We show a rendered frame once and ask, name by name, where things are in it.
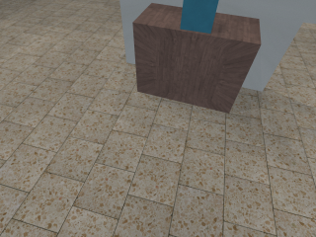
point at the carton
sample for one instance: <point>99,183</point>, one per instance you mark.
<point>198,15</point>

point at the pedestal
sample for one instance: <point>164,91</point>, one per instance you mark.
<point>200,69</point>

